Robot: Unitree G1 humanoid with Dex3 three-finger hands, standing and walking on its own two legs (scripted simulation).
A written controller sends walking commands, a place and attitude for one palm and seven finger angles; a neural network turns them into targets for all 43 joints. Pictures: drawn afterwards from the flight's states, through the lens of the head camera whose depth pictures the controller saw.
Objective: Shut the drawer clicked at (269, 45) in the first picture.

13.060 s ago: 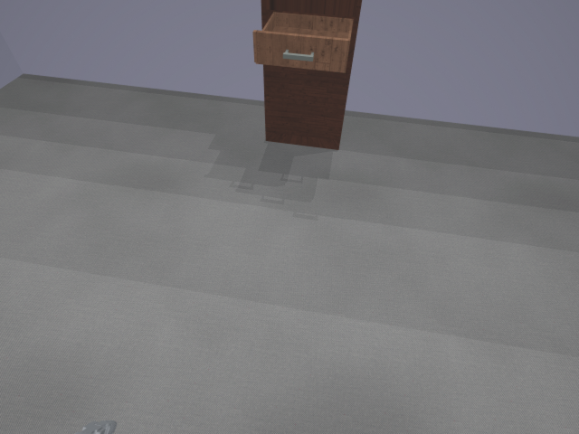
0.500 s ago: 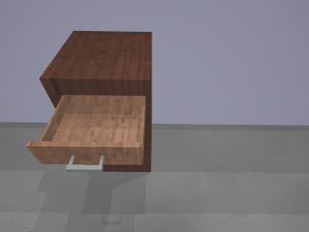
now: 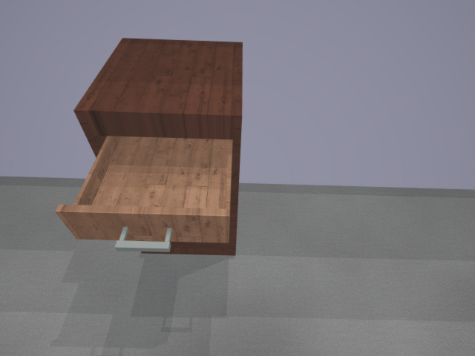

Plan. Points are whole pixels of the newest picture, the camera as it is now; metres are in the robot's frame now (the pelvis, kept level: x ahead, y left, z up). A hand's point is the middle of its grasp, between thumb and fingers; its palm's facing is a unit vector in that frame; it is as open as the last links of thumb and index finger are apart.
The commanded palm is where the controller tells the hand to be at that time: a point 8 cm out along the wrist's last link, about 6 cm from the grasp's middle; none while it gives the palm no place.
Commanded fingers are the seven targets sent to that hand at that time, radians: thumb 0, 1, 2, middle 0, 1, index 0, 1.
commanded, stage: come to a stop and stand still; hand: left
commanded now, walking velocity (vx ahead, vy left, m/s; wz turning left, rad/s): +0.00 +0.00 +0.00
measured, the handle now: (145, 239) +0.38 +0.24 -0.13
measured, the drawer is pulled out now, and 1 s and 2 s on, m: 0.26 0.26 0.26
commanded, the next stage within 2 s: look again from close up in 0.40 s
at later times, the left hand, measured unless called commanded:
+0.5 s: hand out of the picture -0.01 +0.16 -0.18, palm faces +0.02 -0.99 -0.16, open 7.4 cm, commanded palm none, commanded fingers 0.00 0.90 0.90 -0.20 -0.30 -0.20 -0.30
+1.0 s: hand out of the picture -0.01 +0.16 -0.18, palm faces +0.01 -0.99 -0.16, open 7.4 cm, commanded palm none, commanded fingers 0.00 0.90 0.90 -0.20 -0.30 -0.20 -0.30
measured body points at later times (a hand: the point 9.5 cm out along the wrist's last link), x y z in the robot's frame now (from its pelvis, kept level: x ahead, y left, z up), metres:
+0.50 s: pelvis +0.01 +0.02 +0.00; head +0.01 +0.02 +0.45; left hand -0.01 +0.22 -0.16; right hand -0.01 -0.19 -0.16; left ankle -0.01 +0.10 -0.74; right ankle +0.02 -0.12 -0.74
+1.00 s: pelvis +0.02 +0.01 +0.00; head +0.02 +0.01 +0.45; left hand -0.01 +0.21 -0.16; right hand -0.02 -0.20 -0.16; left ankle -0.01 +0.10 -0.74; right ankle +0.02 -0.12 -0.74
